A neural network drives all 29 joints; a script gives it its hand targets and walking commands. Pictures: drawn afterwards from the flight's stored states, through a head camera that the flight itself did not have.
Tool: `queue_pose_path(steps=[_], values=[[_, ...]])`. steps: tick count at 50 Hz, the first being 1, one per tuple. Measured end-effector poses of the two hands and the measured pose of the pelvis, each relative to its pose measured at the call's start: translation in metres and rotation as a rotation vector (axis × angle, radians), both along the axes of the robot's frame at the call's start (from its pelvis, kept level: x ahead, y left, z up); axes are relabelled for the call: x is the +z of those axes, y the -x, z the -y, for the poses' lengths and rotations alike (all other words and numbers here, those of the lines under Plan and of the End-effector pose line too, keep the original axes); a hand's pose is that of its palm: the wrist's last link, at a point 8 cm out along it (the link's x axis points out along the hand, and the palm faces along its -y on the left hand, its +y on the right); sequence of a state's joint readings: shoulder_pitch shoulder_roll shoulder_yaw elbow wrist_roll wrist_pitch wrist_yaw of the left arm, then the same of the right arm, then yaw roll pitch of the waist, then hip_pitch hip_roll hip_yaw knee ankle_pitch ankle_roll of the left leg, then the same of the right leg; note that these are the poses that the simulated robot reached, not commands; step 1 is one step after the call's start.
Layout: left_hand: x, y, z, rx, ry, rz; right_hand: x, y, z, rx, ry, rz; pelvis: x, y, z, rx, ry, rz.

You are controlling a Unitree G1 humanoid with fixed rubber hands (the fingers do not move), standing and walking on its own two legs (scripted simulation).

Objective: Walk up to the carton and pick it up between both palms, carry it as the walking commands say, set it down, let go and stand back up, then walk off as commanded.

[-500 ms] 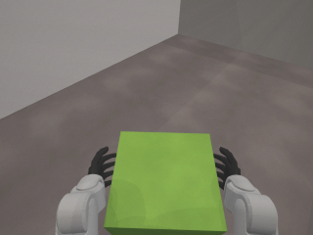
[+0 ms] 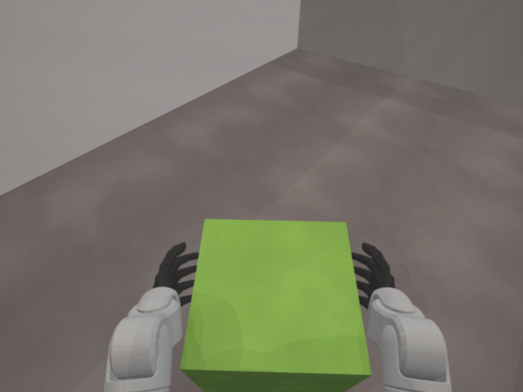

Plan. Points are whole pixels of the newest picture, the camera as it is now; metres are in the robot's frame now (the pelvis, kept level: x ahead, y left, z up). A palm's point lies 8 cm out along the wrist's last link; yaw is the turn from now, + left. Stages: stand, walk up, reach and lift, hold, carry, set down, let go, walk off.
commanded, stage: carry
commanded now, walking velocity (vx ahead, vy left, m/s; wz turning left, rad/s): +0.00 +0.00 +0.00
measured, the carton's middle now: (272, 315) +0.26 +0.00 -0.01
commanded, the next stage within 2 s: none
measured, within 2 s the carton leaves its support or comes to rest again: neither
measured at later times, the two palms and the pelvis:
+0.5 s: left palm (182, 281) +0.28 +0.14 +0.04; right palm (373, 282) +0.29 -0.16 +0.04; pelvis +0.02 -0.01 +0.00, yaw +0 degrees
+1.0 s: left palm (190, 277) +0.29 +0.13 +0.04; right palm (378, 280) +0.29 -0.17 +0.04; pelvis +0.03 -0.02 +0.00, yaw +0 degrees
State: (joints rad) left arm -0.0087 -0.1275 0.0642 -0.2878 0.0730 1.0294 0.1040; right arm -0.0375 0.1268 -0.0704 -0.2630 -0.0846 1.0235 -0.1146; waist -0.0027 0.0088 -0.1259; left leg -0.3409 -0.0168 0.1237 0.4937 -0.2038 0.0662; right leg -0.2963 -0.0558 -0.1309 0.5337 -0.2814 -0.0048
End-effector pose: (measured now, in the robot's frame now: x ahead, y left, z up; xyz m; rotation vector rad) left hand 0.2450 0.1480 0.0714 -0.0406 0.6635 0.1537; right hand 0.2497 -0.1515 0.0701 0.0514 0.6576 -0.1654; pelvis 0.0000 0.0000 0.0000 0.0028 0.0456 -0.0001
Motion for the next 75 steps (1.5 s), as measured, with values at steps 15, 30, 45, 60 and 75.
queue_pose_path(steps=[15,30,45,60,75], values=[[-0.023,-0.027,0.003,-0.010,-0.014,-0.008,-0.023,-0.026,0.003,0.020,0.031,-0.008,-0.002,-0.011,0.004,0.001,0.000,0.005],[-0.030,-0.044,0.010,-0.025,-0.024,0.010,-0.029,-0.041,0.009,0.026,0.050,0.008,-0.003,-0.023,0.009,0.001,0.001,0.003],[-0.034,-0.050,0.015,-0.034,-0.026,0.006,-0.033,-0.046,0.015,0.028,0.061,0.004,-0.002,-0.026,0.014,-0.002,0.000,0.002],[-0.028,-0.047,0.024,-0.040,-0.024,0.015,-0.026,-0.041,0.023,0.018,0.058,0.012,0.000,-0.023,0.020,-0.006,-0.001,0.000],[-0.026,-0.041,0.032,-0.041,-0.023,0.014,-0.025,-0.034,0.031,0.013,0.051,0.010,0.001,-0.017,0.027,-0.005,-0.003,0.002]])
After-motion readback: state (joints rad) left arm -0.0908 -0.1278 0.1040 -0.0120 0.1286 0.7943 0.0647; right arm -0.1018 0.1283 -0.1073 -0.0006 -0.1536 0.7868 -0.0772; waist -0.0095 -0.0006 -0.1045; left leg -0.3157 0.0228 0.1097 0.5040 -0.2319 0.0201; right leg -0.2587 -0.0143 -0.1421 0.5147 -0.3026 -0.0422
